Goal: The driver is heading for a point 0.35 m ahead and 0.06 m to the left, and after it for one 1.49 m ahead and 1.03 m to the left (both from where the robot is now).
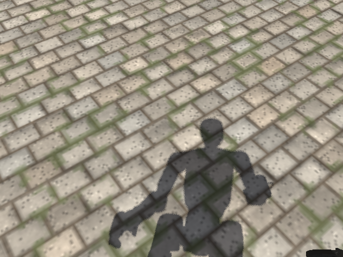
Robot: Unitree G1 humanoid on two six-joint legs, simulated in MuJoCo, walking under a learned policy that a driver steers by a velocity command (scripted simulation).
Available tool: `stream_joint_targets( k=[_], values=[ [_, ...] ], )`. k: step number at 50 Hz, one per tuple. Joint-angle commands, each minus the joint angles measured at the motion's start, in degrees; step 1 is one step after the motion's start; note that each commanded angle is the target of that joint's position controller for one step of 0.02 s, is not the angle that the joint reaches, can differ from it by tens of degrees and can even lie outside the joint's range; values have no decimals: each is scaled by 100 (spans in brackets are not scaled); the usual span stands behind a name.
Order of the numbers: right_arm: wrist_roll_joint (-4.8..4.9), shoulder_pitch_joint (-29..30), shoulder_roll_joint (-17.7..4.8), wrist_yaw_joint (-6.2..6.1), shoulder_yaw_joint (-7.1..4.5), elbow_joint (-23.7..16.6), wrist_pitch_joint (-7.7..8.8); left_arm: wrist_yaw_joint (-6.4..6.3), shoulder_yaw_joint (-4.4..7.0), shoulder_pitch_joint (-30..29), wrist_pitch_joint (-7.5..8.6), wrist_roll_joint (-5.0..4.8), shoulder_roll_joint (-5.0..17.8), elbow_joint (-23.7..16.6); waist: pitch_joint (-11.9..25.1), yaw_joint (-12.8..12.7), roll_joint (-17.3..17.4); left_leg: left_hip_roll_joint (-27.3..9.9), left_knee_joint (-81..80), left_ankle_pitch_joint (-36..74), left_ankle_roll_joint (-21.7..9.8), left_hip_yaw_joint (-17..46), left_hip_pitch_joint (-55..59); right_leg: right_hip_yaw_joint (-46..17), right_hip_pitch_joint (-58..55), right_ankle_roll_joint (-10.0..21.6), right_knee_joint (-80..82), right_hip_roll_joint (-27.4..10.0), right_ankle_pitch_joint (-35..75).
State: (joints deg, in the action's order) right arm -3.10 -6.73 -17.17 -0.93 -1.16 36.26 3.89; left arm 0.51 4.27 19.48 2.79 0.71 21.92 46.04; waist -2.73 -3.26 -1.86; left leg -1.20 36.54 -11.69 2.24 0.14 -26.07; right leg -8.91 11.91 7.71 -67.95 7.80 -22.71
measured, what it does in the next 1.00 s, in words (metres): walks ahead, turning left: right foot, then left foot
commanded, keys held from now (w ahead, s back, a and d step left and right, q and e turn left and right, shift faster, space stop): w+shift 0.14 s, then q+shift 0.86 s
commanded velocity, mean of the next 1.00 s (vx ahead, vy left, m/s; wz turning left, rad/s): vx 0.37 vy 0.00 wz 0.46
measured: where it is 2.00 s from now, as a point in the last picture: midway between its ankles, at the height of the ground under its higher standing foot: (180, 240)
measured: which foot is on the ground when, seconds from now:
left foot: down 0.00-0.32, up 0.34-0.76, down 0.78-1.00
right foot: up 0.00-0.30, down 0.32-0.78, up 0.80-1.00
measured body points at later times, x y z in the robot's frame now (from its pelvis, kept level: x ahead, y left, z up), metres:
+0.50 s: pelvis +0.37 -0.02 +0.02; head +0.42 -0.03 +0.47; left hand +0.53 +0.24 -0.07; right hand +0.47 -0.31 -0.11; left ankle +0.31 +0.13 -0.61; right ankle +0.44 -0.11 -0.72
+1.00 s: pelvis +0.49 +0.03 +0.02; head +0.54 +0.07 +0.46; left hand +0.54 +0.37 -0.08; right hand +0.77 -0.16 -0.06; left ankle +0.52 +0.13 -0.72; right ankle +0.60 -0.11 -0.66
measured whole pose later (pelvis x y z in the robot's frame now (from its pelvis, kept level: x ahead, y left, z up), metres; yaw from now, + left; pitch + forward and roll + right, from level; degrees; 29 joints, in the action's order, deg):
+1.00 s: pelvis +0.49 +0.03 +0.02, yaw +31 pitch +3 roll -2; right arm 0.7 -12.0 -19.0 -1.5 -5.6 32.3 -2.2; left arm -0.8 3.8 -0.5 0.6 0.0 16.9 42.1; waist -4.5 1.5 0.8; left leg 4.8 27.6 -6.7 -3.7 5.6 -23.6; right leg -6.4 30.4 -3.4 -53.5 1.6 -23.0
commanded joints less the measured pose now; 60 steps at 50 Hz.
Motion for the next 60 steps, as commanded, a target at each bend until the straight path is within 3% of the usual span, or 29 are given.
stream_joint_targets(
  k=[1, 4, 8, 10, 12, 13, 14, 15, 16, 17, 18, 19, 21, 23, 26, 31, 36, 38, 39, 40, 41, 42, 44, 46, 50, 56, 58, 59, 60],
  values=[
    [-18, -1111, -628, 45, -310, 162, 1, 146, -112, -555, 41, 177, 177, -682, 589, 623, 490, -1608, -2219, -2180, -906, 2834, 2715, 218, 2867, -113, -784, -790, 709],
    [89, -1510, -397, 133, -211, 692, 184, 294, -251, -852, -82, 208, -200, -906, 95, 410, 680, -1343, -2499, -946, -926, 1804, 2050, 22, 2907, -210, -292, -919, 600],
    [164, -1557, -539, 191, -213, 919, 311, 359, -360, -1854, -59, 216, -139, -1394, -450, 297, 549, -1200, -3072, 849, -1015, 631, 1674, 199, 3159, -366, 1171, -879, 1427],
    [255, -1531, -564, 224, -198, 1037, 294, 450, -485, -2185, 58, 219, -321, -1477, -500, 246, 444, -789, -3211, 2607, -891, -6, 1063, 1095, 1821, -390, 2712, -800, 2106],
    [324, -1832, -880, 259, -263, 1230, 303, 457, -507, -2143, 144, 204, -373, -1371, -282, 263, 546, -826, -3030, 3728, -882, 75, 1171, 1226, 763, -370, 3241, -581, 2631],
    [338, -1852, -1063, 249, -309, 1270, 293, 395, -455, -1847, 153, 235, -224, -1228, -46, 137, 629, -813, -2569, 4456, -824, 82, 1516, 1198, 414, -333, 3414, -451, 2581],
    [680, -1663, -1500, 73, -439, 1077, 310, 234, -208, -1358, 264, -126, 174, -1225, 500, -279, 819, -949, -1854, 4821, -777, 328, 1994, 634, -133, -321, 3728, -506, 2746],
    [682, -1420, -1528, 2, -438, 1061, 271, 130, -121, -792, 274, -86, 386, -1035, 884, -722, 783, -812, -966, 4751, -574, 273, 2009, 539, -799, -288, 4110, -671, 3284],
    [529, -1395, -1200, -26, -348, 897, 249, 9, -13, -115, 229, 62, 683, -843, 1470, -931, 637, -494, 350, 3300, -329, 275, 1201, 143, -2139, -208, 3758, -1330, 4460],
    [271, -2265, -204, 12, -106, 828, 198, -98, 4, 77, 158, 245, 1053, -826, 2471, -316, -1144, 347, 2822, -2170, 9, 162, -363, -1319, -3888, 380, 3039, -3038, 7346],
    [479, -2949, -421, 4, -126, 936, 165, -51, -40, 12, 91, 243, 789, -1040, 3677, -274, -1320, 422, 4134, -2811, 55, 1064, -732, -2356, -4132, 1067, 3346, -3533, 6858],
    [595, -2424, -760, -29, -268, 814, 97, -37, -74, -444, 43, 118, 486, -1129, 3001, -203, -744, 99, 4237, -2482, 101, 876, -1059, -1692, -3354, 1014, 3688, -3188, 6303],
    [523, -1824, -678, -156, -329, 674, -72, -44, -158, -934, 85, -54, 11, -968, 1548, 102, -137, -258, 3959, -1729, 277, 429, -1419, -729, -1858, 756, 4176, -2722, 5679],
    [493, -2089, -441, -173, -379, 619, -302, -51, -134, -1310, 130, 36, -111, -897, 1165, 562, -392, -491, 3941, -1333, 361, 388, -759, -143, -634, 700, 4753, -2617, 5109],
    [490, -1575, -275, -174, -410, 250, -522, -124, -65, -1782, 166, 53, -121, -778, 639, 713, -349, -666, 3217, -1049, 376, 278, -706, 619, 305, 688, 5295, -2616, 4346],
    [396, -958, -233, 92, -379, -45, -536, -290, 56, -1933, 49, -26, 128, -623, 699, 573, -216, -578, 1336, 781, 67, -59, -122, 1714, 79, 446, 5206, -2387, 3911],
    [423, -419, -614, 333, -518, -456, -691, -177, 224, -1734, -94, -257, 473, -489, 493, 448, -219, -385, 367, 103, -358, -452, -9, 1920, -614, 113, 4499, -2692, 3768],
    [412, -814, -742, 302, -635, -419, -683, -153, 243, -1670, -160, -334, 409, -440, 646, 686, -32, -17, -397, 368, -665, -695, 744, 2230, -592, -262, 3421, -2473, 4023],
    [382, -1356, -1168, 193, -810, -316, -641, -121, 242, -1325, -189, -265, 317, -388, 783, 852, 697, -42, -880, 2289, -980, -138, 1713, 2359, 46, -634, 2141, -2041, 3272],
    [331, -1212, -1987, 84, -973, -455, -623, -86, 160, -1129, -175, 13, 29, -651, 859, 406, 2480, -1332, -872, 4907, -1953, 2192, 2980, 2388, 2199, -1213, 261, -1039, -989],
    [152, -1193, -1775, 154, -880, -705, -488, -62, 123, -1387, -153, 90, 148, -772, 1944, 669, 1910, -1867, -1347, 3456, -2656, 3709, 3420, 806, 2809, -1243, -812, -555, -1758],
    [200, -1065, -1554, 217, -813, -730, -377, -50, 164, -1748, -141, -77, 290, -807, 1855, 749, 1074, -1807, -1575, 2746, -2454, 3347, 3249, 358, 2988, -1090, -884, -693, -1389],
    [452, -579, -1221, 123, -733, -741, -358, -141, 141, -1870, -134, -43, 174, -788, 1146, 428, 401, -1320, -1650, 1788, -1896, 2683, 2397, 217, 2969, -973, -134, -893, -591],
    [398, -139, -1073, -36, -686, -921, -459, -163, 148, -1821, -170, -23, 176, -729, 1042, 201, 570, -939, -1689, 1655, -1650, 2293, 1647, 239, 2315, -1008, 716, -823, -140],
    [392, -243, -1204, -163, -781, -943, -557, -135, 50, -1773, -176, -98, -125, -594, 1280, 271, 627, -670, -1537, 1526, -1529, 2349, 1501, 190, 1720, -1196, 2070, -462, 257],
    [404, -110, -1148, -139, -792, -1024, -670, -53, 139, -1700, -159, -133, 40, -576, 1050, 369, 1200, -413, -1490, 231, -1220, 3003, 1025, 121, 985, -1063, 3265, -322, 568],
    [450, 63, -1065, -127, -763, -1070, -703, -37, 220, -1312, -115, -135, 126, -464, 1002, 161, 1204, -154, -1194, -69, -990, 3011, 670, 201, 188, -913, 4334, -472, 1161],
    [451, -103, -817, -109, -684, -1074, -713, -70, 318, -1105, -132, -78, 427, -433, 1117, 198, 686, 205, -525, -1130, -733, 2655, 134, -364, -535, -613, 4814, -1290, 1192],
    [493, -261, -549, -87, -605, -1198, -698, -122, 387, -1219, -212, 72, 852, -441, 921, 495, -1124, 1103, 809, -2292, -404, 1279, -971, -1890, -773, 196, 5310, -2493, 1223]
  ],
)
Velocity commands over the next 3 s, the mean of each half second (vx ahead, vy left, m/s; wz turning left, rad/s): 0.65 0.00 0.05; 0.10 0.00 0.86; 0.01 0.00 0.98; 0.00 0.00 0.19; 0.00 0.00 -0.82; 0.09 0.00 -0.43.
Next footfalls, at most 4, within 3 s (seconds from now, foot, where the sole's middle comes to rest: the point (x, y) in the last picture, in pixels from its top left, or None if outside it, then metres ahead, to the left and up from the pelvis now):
0.32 right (215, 253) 0.48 -0.11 -0.75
0.78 left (147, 228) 0.55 0.15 -0.75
1.18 right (194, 200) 0.68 -0.03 -0.75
1.60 left None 0.43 0.11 -0.75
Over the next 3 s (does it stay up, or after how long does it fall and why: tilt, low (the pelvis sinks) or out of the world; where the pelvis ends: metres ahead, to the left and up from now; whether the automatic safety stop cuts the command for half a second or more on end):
stays up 0.62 0.08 0.02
